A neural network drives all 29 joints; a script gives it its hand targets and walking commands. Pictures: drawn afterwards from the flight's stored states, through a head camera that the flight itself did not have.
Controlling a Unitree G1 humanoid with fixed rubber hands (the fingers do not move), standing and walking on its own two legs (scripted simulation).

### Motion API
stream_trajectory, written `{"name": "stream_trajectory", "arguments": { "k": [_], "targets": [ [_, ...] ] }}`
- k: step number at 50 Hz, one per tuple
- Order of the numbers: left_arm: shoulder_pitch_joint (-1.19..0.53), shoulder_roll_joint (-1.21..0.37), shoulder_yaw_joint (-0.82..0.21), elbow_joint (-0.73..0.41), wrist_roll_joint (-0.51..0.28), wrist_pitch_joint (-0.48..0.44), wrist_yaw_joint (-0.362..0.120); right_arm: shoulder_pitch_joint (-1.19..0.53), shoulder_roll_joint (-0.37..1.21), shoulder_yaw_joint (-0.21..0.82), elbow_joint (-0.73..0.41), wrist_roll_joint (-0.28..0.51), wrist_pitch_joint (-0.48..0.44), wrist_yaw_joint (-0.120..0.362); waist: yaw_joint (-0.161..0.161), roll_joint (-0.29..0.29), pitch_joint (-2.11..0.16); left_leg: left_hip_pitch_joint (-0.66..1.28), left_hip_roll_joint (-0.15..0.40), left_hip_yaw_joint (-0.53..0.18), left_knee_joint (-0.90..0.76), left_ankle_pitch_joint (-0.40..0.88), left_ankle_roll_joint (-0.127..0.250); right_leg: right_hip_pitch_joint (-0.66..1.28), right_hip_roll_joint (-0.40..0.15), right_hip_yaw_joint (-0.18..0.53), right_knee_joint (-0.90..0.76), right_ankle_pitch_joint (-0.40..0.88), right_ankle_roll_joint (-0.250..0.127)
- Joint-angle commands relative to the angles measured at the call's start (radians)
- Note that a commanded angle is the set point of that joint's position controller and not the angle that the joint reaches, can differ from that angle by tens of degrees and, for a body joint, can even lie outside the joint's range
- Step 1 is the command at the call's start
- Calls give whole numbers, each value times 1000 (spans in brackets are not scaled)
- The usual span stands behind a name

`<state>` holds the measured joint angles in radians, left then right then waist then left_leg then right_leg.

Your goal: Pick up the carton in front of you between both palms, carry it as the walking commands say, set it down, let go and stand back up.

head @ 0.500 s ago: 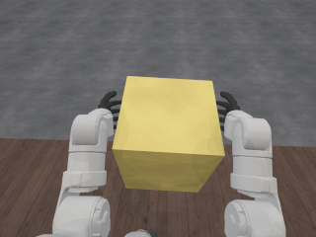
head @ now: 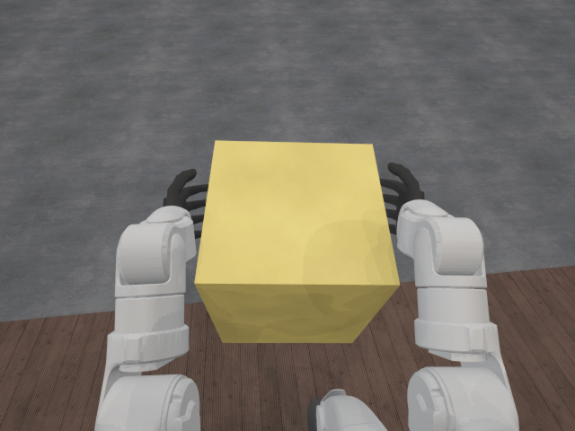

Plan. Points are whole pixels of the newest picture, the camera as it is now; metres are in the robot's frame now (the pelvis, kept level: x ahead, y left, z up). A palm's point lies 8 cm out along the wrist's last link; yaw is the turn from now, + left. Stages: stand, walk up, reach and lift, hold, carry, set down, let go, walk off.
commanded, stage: carry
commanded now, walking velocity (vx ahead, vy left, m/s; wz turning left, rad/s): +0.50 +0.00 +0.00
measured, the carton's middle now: (290, 252) +0.35 -0.02 +0.03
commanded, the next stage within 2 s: none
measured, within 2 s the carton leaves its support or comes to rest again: neither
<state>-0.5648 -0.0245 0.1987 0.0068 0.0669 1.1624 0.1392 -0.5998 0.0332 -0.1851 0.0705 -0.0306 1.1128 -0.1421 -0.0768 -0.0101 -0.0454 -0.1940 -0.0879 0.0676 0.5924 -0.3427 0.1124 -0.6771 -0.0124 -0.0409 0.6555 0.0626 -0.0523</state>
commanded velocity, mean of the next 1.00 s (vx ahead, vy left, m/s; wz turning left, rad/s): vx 0.50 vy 0.00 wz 0.00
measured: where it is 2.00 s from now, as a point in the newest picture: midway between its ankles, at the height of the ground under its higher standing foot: (266, 207)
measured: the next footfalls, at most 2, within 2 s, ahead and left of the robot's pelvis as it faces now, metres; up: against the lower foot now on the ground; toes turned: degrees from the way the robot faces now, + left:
right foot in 0.10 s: +0.23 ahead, -0.07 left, -0.05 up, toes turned +0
left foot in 0.66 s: +0.57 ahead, +0.05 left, -0.10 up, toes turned +1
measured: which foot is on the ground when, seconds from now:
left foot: down 0.00-0.10, up 0.12-0.64, down 0.66-1.00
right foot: up 0.00-0.08, down 0.10-0.68, up 0.70-1.00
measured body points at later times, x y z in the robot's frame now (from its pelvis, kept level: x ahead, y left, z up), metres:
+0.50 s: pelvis +0.29 -0.02 -0.04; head +0.32 -0.04 +0.41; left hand +0.65 +0.15 +0.07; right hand +0.67 -0.15 +0.06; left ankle +0.42 +0.13 -0.72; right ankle +0.20 -0.07 -0.76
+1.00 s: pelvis +0.58 +0.02 -0.09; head +0.63 +0.03 +0.36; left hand +0.95 +0.15 -0.02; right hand +0.93 -0.15 -0.01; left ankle +0.53 +0.05 -0.82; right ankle +0.68 -0.15 -0.75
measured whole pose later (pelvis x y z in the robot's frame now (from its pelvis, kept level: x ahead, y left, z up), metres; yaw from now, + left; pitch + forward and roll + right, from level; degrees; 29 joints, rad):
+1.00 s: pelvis +0.58 +0.02 -0.09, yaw -1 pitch +6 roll -2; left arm -0.56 -0.03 0.19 0.11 0.07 1.13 0.13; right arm -0.56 0.03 -0.19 0.12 -0.03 1.10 -0.13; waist -0.06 0.00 -0.02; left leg -0.29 -0.07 0.08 0.55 -0.21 0.13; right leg -0.78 -0.06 0.00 1.03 -0.19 -0.02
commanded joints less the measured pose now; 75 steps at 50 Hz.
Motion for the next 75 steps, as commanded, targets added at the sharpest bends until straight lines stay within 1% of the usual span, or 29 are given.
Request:
{"name": "stream_trajectory", "arguments": {
  "k": [1,4,5,6,7,8,10,12,19,28,31,32,33,34,35,36,37,38,41,47,55,58,60,61,62,63,65,68,75],
  "targets": [
    [-678,-963,-660,-50,-353,-22,-198,-634,1024,679,-70,441,21,274,-30,110,-362,308,178,-143,52,801,20,86,69,-75,-197,158,-32],
    [-644,-905,-598,12,-327,-1,-207,-649,1006,658,3,438,38,279,92,88,-410,97,153,-55,376,731,-35,514,28,-54,-305,257,-68],
    [-634,-887,-569,36,-320,6,-212,-677,1001,645,18,436,42,280,115,-25,-452,-122,108,-26,562,262,-51,740,-122,82,-152,560,-61],
    [-652,-854,-536,69,-304,12,-212,-698,1027,629,56,439,57,279,122,-216,-537,-416,0,-31,762,-282,-106,1029,-358,440,-40,838,-192],
    [-660,-845,-526,101,-310,17,-214,-723,1036,618,66,446,67,272,164,-255,-615,-619,0,-95,971,-337,-111,1161,-437,625,-51,552,-350],
    [-673,-909,-545,85,-348,13,-222,-746,1032,615,32,442,68,265,171,-175,-618,-680,46,-127,969,-282,-79,1065,-382,679,-147,67,-358],
    [-855,-1028,-604,-11,-438,10,-245,-801,1072,593,-5,417,63,250,117,-16,-444,-618,102,-123,777,-141,-71,739,-269,521,-234,-151,-238],
    [-939,-1105,-647,-56,-503,6,-260,-789,1094,586,-28,402,56,229,99,-16,-397,-488,122,-104,637,-83,-85,558,-227,417,-286,-145,-186],
    [-869,-1130,-657,-64,-534,-13,-277,-688,1085,602,-55,339,32,191,144,-89,-457,-640,134,-51,404,188,-100,801,-176,255,-177,454,-126],
    [-733,-1056,-642,41,-478,-8,-284,-625,1005,605,-3,295,56,206,215,-85,-343,-498,53,34,-117,555,-44,867,-85,155,-60,383,-102],
    [-733,-1077,-638,106,-479,-13,-294,-585,976,561,62,260,55,220,140,-76,-356,-171,39,65,-235,607,-16,723,-65,85,140,405,-56],
    [-763,-1082,-640,116,-482,-19,-297,-580,965,539,83,252,51,225,86,-57,-394,23,69,51,-231,641,-19,606,-43,42,292,307,-28],
    [-771,-1087,-632,132,-481,-22,-299,-573,951,517,102,249,49,232,70,36,-438,247,216,-92,-94,895,-25,381,-4,10,480,-105,-13],
    [-793,-1100,-617,153,-486,-15,-298,-578,929,481,130,238,47,234,53,241,-513,511,455,-417,33,1200,112,98,98,16,668,-659,40],
    [-801,-1092,-607,174,-477,-12,-294,-566,934,466,162,242,45,237,20,271,-544,581,492,-548,13,1059,193,-53,91,51,817,-712,37],
    [-806,-1114,-598,139,-478,-17,-289,-588,960,483,145,263,35,243,1,262,-606,551,504,-686,-87,486,273,-149,71,79,893,-678,23],
    [-869,-1126,-609,84,-479,-27,-280,-655,1042,528,93,317,27,253,24,108,-509,376,425,-653,-159,222,215,-145,30,84,809,-607,7],
    [-892,-1144,-608,52,-476,-34,-268,-752,1097,574,16,369,20,260,49,53,-456,261,381,-583,-190,184,164,-109,3,89,713,-550,10],
    [-837,-1147,-609,-2,-447,-51,-232,-838,1169,640,-73,471,6,269,62,56,-418,85,326,-430,-234,240,84,13,-31,58,564,-458,33],
    [-682,-1133,-647,-8,-383,-78,-201,-682,1165,668,-70,465,-17,278,19,113,-467,357,285,-281,-103,885,44,-194,-35,16,412,-259,45],
    [-692,-1013,-697,-101,-374,-56,-191,-648,1044,700,-141,448,-5,274,-40,106,-358,402,192,-175,-61,926,20,-106,55,-96,-39,3,4],
    [-658,-942,-663,-60,-357,-24,-196,-628,1001,685,-90,439,20,271,19,137,-362,258,194,-117,44,979,-13,234,96,-123,-197,112,-43],
    [-639,-909,-628,-28,-345,-8,-203,-646,982,669,-54,436,36,274,125,95,-448,63,158,-31,346,803,-64,627,21,-61,-266,214,-61],
    [-641,-884,-602,-9,-337,-2,-208,-671,987,658,-41,433,48,277,120,-98,-543,-204,106,-25,571,126,-104,933,-259,218,-49,667,-142],
    [-626,-868,-577,44,-332,6,-209,-661,1003,637,5,433,64,273,150,-244,-639,-494,-14,-75,863,-300,-143,1154,-404,539,-89,544,-318],
    [-619,-905,-581,56,-357,9,-215,-669,1003,634,-2,429,69,267,160,-176,-657,-569,45,-119,918,-248,-101,1114,-385,597,-159,120,-324],
    [-765,-1011,-621,-10,-421,9,-235,-727,1041,612,-20,412,67,257,129,-38,-499,-598,98,-116,816,-116,-75,870,-284,486,-256,-114,-225],
    [-897,-1117,-672,-72,-506,3,-257,-745,1077,600,-56,390,58,234,103,-23,-442,-519,131,-97,688,-44,-84,671,-233,375,-313,-202,-183],
    [-877,-1106,-673,-97,-528,2,-266,-715,1055,624,-106,349,50,196,117,-73,-434,-628,176,-35,416,114,-127,785,-217,234,-318,101,-169]
  ]
}}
